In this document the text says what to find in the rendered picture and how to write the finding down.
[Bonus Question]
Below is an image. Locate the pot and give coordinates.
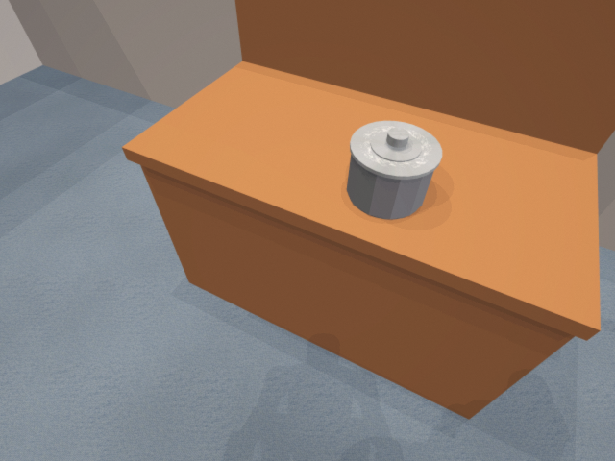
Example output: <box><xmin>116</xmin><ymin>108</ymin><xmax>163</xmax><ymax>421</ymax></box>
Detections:
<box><xmin>347</xmin><ymin>154</ymin><xmax>433</xmax><ymax>220</ymax></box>

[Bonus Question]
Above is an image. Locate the knob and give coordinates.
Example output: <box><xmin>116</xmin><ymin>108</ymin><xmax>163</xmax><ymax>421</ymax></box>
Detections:
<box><xmin>386</xmin><ymin>128</ymin><xmax>409</xmax><ymax>148</ymax></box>

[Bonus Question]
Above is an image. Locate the table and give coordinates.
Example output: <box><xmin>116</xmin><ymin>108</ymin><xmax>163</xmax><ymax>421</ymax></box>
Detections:
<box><xmin>122</xmin><ymin>0</ymin><xmax>615</xmax><ymax>420</ymax></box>

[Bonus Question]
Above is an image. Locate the lid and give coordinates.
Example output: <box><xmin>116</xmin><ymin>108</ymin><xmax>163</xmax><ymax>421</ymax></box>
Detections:
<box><xmin>350</xmin><ymin>121</ymin><xmax>442</xmax><ymax>180</ymax></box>

